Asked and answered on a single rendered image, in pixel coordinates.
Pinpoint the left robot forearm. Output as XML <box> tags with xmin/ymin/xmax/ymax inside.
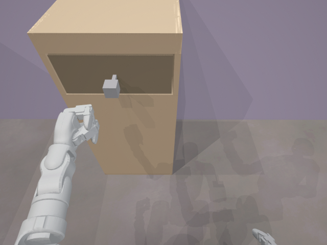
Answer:
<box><xmin>14</xmin><ymin>143</ymin><xmax>77</xmax><ymax>245</ymax></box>

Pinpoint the robot left hand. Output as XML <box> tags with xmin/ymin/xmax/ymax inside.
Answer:
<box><xmin>53</xmin><ymin>104</ymin><xmax>100</xmax><ymax>151</ymax></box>

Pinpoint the handle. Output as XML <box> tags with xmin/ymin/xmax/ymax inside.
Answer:
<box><xmin>103</xmin><ymin>75</ymin><xmax>120</xmax><ymax>98</ymax></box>

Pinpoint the drawer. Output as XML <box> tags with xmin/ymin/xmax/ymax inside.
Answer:
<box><xmin>47</xmin><ymin>54</ymin><xmax>173</xmax><ymax>94</ymax></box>

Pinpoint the robot right hand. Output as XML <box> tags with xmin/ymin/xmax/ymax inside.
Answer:
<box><xmin>252</xmin><ymin>229</ymin><xmax>277</xmax><ymax>245</ymax></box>

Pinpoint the cabinet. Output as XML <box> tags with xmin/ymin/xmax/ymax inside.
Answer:
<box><xmin>27</xmin><ymin>0</ymin><xmax>183</xmax><ymax>175</ymax></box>

